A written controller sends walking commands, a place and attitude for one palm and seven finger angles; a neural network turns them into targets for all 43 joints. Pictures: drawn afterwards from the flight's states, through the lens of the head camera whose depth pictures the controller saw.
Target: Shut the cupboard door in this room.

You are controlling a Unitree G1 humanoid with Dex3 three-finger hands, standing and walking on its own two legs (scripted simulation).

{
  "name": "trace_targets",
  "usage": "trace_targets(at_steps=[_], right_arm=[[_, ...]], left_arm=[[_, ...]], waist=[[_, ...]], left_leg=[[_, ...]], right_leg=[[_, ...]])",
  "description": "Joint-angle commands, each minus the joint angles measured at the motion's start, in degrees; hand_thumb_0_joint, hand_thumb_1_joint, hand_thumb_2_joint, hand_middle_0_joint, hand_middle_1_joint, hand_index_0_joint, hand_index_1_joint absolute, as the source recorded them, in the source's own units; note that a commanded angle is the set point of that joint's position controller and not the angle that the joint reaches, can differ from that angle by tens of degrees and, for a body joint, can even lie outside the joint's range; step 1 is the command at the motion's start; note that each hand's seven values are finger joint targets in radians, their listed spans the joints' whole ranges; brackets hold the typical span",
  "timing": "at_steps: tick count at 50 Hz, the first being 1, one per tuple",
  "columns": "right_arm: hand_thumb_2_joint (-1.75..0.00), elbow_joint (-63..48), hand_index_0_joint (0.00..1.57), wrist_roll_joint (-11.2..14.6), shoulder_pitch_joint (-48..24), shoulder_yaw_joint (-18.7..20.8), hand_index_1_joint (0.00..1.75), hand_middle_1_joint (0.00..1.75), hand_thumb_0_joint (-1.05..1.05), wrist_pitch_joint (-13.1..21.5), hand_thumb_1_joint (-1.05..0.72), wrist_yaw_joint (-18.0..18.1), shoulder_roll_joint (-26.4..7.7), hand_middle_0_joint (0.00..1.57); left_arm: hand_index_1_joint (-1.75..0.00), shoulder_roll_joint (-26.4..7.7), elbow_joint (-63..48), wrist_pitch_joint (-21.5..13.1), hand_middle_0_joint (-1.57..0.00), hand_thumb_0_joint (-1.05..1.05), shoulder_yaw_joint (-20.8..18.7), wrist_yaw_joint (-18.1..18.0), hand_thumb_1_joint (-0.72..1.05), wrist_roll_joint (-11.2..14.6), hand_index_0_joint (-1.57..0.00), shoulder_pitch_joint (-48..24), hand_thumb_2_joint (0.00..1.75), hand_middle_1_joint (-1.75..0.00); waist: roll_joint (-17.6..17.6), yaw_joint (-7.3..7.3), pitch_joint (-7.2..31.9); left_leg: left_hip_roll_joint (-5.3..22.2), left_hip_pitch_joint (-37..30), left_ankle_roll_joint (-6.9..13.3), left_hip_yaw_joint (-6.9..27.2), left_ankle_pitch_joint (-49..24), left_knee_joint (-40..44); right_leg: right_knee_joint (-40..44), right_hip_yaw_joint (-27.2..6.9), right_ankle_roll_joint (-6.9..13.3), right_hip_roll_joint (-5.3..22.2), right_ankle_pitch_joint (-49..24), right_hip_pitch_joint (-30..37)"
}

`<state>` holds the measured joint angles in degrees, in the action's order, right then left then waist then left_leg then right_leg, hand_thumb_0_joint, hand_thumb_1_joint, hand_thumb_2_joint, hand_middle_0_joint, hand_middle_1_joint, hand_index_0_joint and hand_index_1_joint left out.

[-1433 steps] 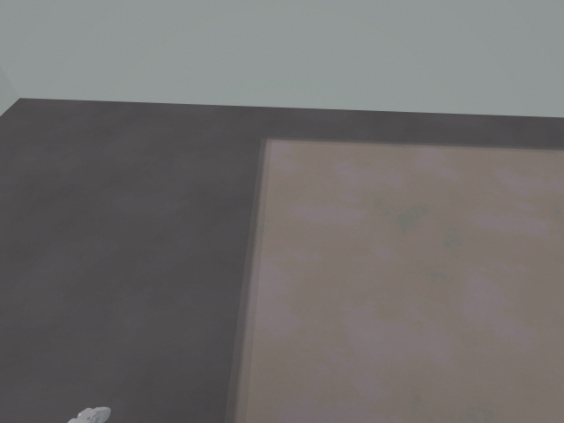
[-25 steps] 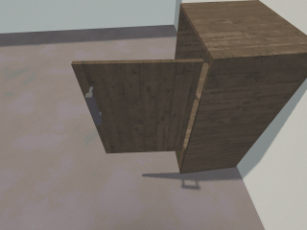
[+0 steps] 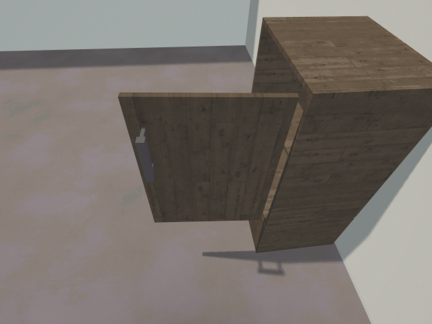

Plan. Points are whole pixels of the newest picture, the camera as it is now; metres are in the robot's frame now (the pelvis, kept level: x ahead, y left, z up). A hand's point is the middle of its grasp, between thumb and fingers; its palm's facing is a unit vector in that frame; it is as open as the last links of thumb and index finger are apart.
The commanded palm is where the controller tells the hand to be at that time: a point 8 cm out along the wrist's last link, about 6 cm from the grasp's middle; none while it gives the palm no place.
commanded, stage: shuffle to correct the standing spot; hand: left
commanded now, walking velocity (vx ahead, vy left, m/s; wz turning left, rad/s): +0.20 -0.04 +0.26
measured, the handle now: (146, 155) +0.53 +0.23 -0.05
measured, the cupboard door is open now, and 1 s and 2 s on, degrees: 85 85 85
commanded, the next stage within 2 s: come to a stop and stand still in 0.38 s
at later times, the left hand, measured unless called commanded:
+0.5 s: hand out of the picture +0.03 +0.16 -0.18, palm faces +0.08 -0.99 -0.15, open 7.4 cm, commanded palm none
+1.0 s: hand out of the picture +0.14 +0.17 -0.19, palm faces +0.12 -0.97 -0.21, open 7.3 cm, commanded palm none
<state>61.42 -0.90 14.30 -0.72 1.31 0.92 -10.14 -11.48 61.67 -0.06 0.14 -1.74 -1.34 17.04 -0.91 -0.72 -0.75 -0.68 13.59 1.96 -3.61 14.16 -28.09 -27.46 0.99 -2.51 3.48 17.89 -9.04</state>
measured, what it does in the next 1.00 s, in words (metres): steps on the spot: right foot, then left foot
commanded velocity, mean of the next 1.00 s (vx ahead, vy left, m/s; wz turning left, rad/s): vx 0.03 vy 0.02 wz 0.06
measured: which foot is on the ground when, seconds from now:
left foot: down 0.00-0.68, up 0.70-0.96, down 0.98-1.00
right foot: down 0.00-0.36, up 0.38-0.64, down 0.66-0.98, up 1.00-1.00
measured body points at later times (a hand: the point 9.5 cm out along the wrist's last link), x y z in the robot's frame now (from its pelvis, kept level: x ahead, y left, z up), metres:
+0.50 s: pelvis +0.07 -0.01 +0.00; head +0.10 +0.01 +0.44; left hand +0.03 +0.21 -0.17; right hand +0.09 -0.22 -0.15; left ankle +0.03 +0.08 -0.74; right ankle +0.03 -0.12 -0.66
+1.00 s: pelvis +0.09 -0.01 -0.02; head +0.10 +0.00 +0.43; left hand +0.14 +0.23 -0.17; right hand +0.17 -0.25 -0.15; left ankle +0.08 +0.09 -0.74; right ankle +0.18 -0.14 -0.74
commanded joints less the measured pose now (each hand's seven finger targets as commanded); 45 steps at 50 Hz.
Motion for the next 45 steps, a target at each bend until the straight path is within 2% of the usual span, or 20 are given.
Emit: trace_targets(at_steps=[1,4,8,12,14,16,17,18,19,20,22,26,29,31,32,33,35,36,39,45], right_arm=[[-0.9,-1.19,0.2,0.13,2.19,1.33,0.3,0.3,0.0,0.46,-0.9,0.23,-7.18,0.2],[-0.9,-1.53,0.2,-0.1,2.43,2.01,0.3,0.3,0.0,-0.03,-0.9,-0.03,-7.88,0.2],[-0.9,-2.48,0.2,-0.08,1.79,2.31,0.3,0.3,0.0,0.1,-0.9,-0.25,-6.88,0.2],[-0.9,-5.15,0.2,-0.3,-1.1,2.01,0.3,0.3,0.0,0.6,-0.9,-0.71,-3.03,0.2],[-0.9,-5.77,0.2,-0.14,-2.69,1.99,0.3,0.3,0.0,1.12,-0.9,-1.03,-2.03,0.2],[-0.9,-2.11,0.2,-0.14,6.99,1.89,0.3,0.3,0.0,1.8,-0.9,-0.88,-1.94,0.2],[-0.9,0.77,0.2,-0.68,14.46,2.97,0.3,0.3,0.0,2.16,-0.9,-0.35,-6.35,0.2],[-0.9,2.47,0.2,-0.97,21.04,3.67,0.3,0.3,0.0,2.24,-0.9,0.28,-9.96,0.2],[-0.9,3.02,0.2,-0.84,21.75,3.32,0.3,0.3,0.0,2.08,-0.9,0.92,-9.75,0.2],[-0.9,2.17,0.2,-0.66,17.99,2.93,0.3,0.3,0.0,2.15,-0.9,1.04,-7.66,0.2],[-0.9,0.17,0.2,-0.61,12.23,2.36,0.3,0.3,0.0,3.0,-0.9,1.16,-5.49,0.2],[-0.9,-0.27,0.2,-0.62,8.97,2.26,0.3,0.3,0.0,3.11,-0.9,1.24,-5.39,0.2],[-0.9,-0.89,0.2,-0.64,5.82,2.32,0.3,0.3,0.0,1.98,-0.9,1.42,-6.14,0.2],[-0.9,-0.8,0.2,-0.14,5.17,2.38,0.3,0.3,0.0,1.22,-0.9,1.19,-5.97,0.2],[-0.9,-0.82,0.2,0.18,5.87,2.27,0.3,0.3,0.0,1.06,-0.9,0.92,-4.4,0.2],[-0.9,-0.93,0.2,0.57,8.07,2.44,0.3,0.3,0.0,0.78,-0.9,0.72,-2.89,0.2],[-0.9,-1.24,0.2,0.93,10.5,3.16,0.3,0.3,0.0,-1.02,-0.9,1.16,-0.99,0.2],[-0.9,-1.93,0.2,0.79,8.17,3.11,0.3,0.3,0.0,-1.58,-0.9,1.27,-1.13,0.2],[-0.9,-2.5,0.2,0.67,5.43,3.52,0.3,0.3,0.0,-2.51,-0.9,0.71,-1.43,0.2],[-0.9,-4.16,0.2,0.34,7.34,3.28,0.3,0.3,0.0,-2.53,-0.9,-0.14,-0.29,0.2]], left_arm=[[-0.3,-4.45,-0.93,-0.6,-0.2,0.0,-0.74,-0.01,0.9,0.08,-0.2,3.88,0.9,-0.3],[-0.3,-4.13,-1.25,-0.44,-0.2,0.0,-1.08,0.49,0.9,-0.4,-0.2,4.31,0.9,-0.3],[-0.3,-4.21,-0.73,-1.18,-0.2,0.0,-1.53,0.82,0.9,-0.41,-0.2,6.82,0.9,-0.3],[-0.3,-8.16,0.27,-2.14,-0.2,0.0,-3.28,0.03,0.9,-0.25,-0.2,11.96,0.9,-0.3],[-0.3,-7.13,0.36,-2.54,-0.2,0.0,-3.2,-0.23,0.9,-0.75,-0.2,11.32,0.9,-0.3],[-0.3,-5.67,-0.34,-2.24,-0.2,0.0,-2.67,0.09,0.9,-0.25,-0.2,6.51,0.9,-0.3],[-0.3,-3.15,-1.34,-2.22,-0.2,0.0,-2.24,0.56,0.9,0.08,-0.2,5.83,0.9,-0.3],[-0.3,-1.71,-3.68,-2.53,-0.2,0.0,-1.7,0.41,0.9,0.0,-0.2,1.86,0.9,-0.3],[-0.3,-2.78,-4.73,-2.57,-0.2,0.0,-2.16,0.17,0.9,-0.22,-0.2,-1.81,0.9,-0.3],[-0.3,-2.19,-4.57,-2.61,-0.2,0.0,-2.26,0.42,0.9,-0.15,-0.2,-2.82,0.9,-0.3],[-0.3,-0.53,-3.42,-2.35,-0.2,0.0,-2.04,1.21,0.9,-0.18,-0.2,-1.03,0.9,-0.3],[-0.3,1.54,-3.41,-1.06,-0.2,0.0,-1.79,1.55,0.9,0.0,-0.2,-0.75,0.9,-0.3],[-0.3,2.34,-3.22,-1.09,-0.2,0.0,-1.66,0.93,0.9,0.23,-0.2,0.79,0.9,-0.3],[-0.3,0.0,-1.92,-1.51,-0.2,0.0,-2.2,0.47,0.9,0.19,-0.2,4.65,0.9,-0.3],[-0.3,-3.33,-1.83,-1.95,-0.2,0.0,-2.7,0.11,0.9,0.1,-0.2,5.87,0.9,-0.3],[-0.3,-6.62,-2.03,-2.27,-0.2,0.0,-3.14,-0.26,0.9,0.02,-0.2,6.56,0.9,-0.3],[-0.3,-10.24,-3.42,-1.98,-0.2,0.0,-3.66,-0.4,0.9,0.17,-0.2,5.37,0.9,-0.3],[-0.3,-9.43,-3.69,-1.85,-0.2,0.0,-3.61,-0.7,0.9,-0.01,-0.2,4.25,0.9,-0.3],[-0.3,-8.61,-6.11,-0.66,-0.2,0.0,-4.13,-1.29,0.9,-0.6,-0.2,-0.64,0.9,-0.3],[-0.3,-9.72,-8.96,0.85,-0.2,0.0,-5.0,-1.03,0.9,-0.98,-0.2,-4.73,0.9,-0.3]], waist=[[1.69,0.27,-1.42],[4.2,0.02,-4.55],[1.49,-1.0,-6.15],[-13.07,-2.42,-5.71],[-7.83,-1.6,-7.82],[-2.62,3.44,-3.75],[8.81,5.83,-0.7],[18.06,7.64,0.07],[13.47,7.67,-2.39],[7.32,5.54,-5.22],[4.43,2.7,-3.89],[9.05,1.1,-2.77],[7.69,-0.28,-0.84],[4.68,-2.21,-0.11],[0.24,-2.48,0.88],[-5.4,-1.76,2.65],[-13.19,-0.57,6.18],[-16.67,-1.49,5.74],[-10.69,-0.69,4.47],[-9.26,1.29,4.91]], left_leg=[[6.74,-0.49,1.28,7.84,1.04,7.87],[7.95,3.55,3.04,11.81,14.69,11.11],[5.87,8.7,3.44,10.67,14.9,6.27],[0.19,19.62,0.65,-1.35,10.63,-15.69],[1.81,17.95,0.88,-1.14,13.17,-13.71],[0.75,-2.48,1.82,-1.33,2.4,-0.01],[9.4,-13.63,6.05,12.8,-5.12,3.33],[20.16,-18.72,11.41,28.26,-15.3,10.66],[23.05,-16.7,14.45,30.47,-21.11,11.01],[22.68,-13.19,15.25,26.99,-22.83,9.98],[19.89,-9.57,13.2,18.33,-28.14,10.37],[15.09,-5.61,10.03,6.42,-32.02,11.12],[13.78,-3.38,7.23,4.27,-34.06,6.66],[10.86,-0.54,3.66,2.74,-23.46,1.98],[8.16,2.41,1.24,2.57,-14.01,-1.03],[3.5,7.22,-0.8,1.35,1.55,-6.15],[0.56,5.46,-2.43,-0.1,21.25,-18.51],[1.08,7.36,-2.41,1.88,23.71,-24.45],[1.15,9.4,-2.98,3.25,20.05,-30.88],[0.06,0.13,-3.22,-0.56,8.84,-10.33]], right_leg=[[2.56,-0.52,3.42,1.46,0.43,-2.89],[-0.4,1.43,3.95,0.07,7.62,-5.06],[1.75,-0.88,5.11,1.79,9.62,-3.13],[10.61,-14.23,11.38,14.78,0.3,5.62],[8.17,-11.43,12.9,15.58,-9.13,3.55],[-3.18,-0.49,8.43,7.88,-11.0,-6.71],[-17.13,5.45,4.94,0.92,-5.12,-16.73],[-31.51,6.4,3.58,-4.01,16.3,-26.82],[-39.75,1.33,4.64,-1.8,17.15,-30.72],[-42.21,-0.57,4.92,0.76,12.99,-32.47],[-39.17,-0.37,3.98,2.05,7.5,-29.0],[-26.01,2.18,3.25,1.03,2.75,-20.83],[-12.21,3.11,3.24,-0.99,-4.57,-9.83],[-1.16,3.36,2.2,-0.44,-15.93,-0.52],[0.93,-0.24,2.34,2.41,-26.57,4.29],[-1.24,-10.43,6.21,10.64,-43.0,8.29],[2.03,-16.18,14.14,19.89,-55.08,4.65],[2.76,-17.22,16.17,20.12,-55.74,3.3],[3.41,-12.37,16.34,17.55,-45.23,-0.98],[4.45,-9.54,12.34,13.19,-17.95,-9.18]])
